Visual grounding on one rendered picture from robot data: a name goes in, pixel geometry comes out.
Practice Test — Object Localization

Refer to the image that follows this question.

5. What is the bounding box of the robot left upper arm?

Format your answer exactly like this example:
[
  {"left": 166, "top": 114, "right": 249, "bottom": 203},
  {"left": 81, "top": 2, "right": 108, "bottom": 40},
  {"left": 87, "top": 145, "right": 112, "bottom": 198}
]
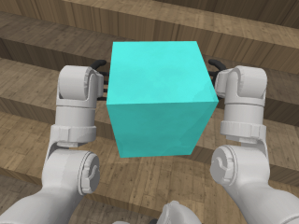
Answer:
[{"left": 0, "top": 148, "right": 100, "bottom": 224}]

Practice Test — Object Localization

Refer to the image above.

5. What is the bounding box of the carton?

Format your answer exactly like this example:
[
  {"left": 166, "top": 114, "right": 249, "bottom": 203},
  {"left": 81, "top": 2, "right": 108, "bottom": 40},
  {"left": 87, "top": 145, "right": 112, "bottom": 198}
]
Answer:
[{"left": 106, "top": 41, "right": 219, "bottom": 158}]

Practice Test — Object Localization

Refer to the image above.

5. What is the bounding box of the robot left hand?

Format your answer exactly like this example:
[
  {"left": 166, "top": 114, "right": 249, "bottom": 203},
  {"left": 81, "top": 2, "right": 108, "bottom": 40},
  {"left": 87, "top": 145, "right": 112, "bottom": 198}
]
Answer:
[{"left": 90, "top": 60, "right": 110, "bottom": 101}]

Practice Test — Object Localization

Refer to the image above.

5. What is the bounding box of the robot right hand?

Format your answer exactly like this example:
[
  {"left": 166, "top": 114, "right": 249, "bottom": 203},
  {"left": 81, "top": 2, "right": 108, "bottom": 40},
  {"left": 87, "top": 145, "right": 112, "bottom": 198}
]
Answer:
[{"left": 207, "top": 59, "right": 228, "bottom": 100}]

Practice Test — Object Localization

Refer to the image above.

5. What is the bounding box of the robot right thigh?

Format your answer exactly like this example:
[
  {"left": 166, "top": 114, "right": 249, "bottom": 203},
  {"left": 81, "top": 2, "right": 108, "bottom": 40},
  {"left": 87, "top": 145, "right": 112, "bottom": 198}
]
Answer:
[{"left": 161, "top": 203, "right": 202, "bottom": 224}]

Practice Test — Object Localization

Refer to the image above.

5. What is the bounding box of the robot right upper arm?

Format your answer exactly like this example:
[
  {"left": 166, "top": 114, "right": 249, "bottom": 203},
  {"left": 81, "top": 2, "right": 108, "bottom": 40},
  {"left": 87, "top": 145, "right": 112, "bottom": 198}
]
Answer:
[{"left": 209, "top": 145, "right": 299, "bottom": 224}]

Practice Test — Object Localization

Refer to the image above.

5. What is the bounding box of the right robot forearm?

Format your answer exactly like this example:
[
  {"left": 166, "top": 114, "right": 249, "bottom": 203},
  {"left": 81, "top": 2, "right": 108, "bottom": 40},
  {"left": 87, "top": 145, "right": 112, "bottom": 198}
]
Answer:
[{"left": 214, "top": 65, "right": 270, "bottom": 179}]

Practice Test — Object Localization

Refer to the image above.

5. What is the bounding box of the left robot forearm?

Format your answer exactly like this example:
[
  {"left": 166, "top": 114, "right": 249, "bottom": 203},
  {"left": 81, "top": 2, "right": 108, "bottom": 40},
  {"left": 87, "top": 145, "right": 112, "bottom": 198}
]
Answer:
[{"left": 41, "top": 65, "right": 104, "bottom": 185}]

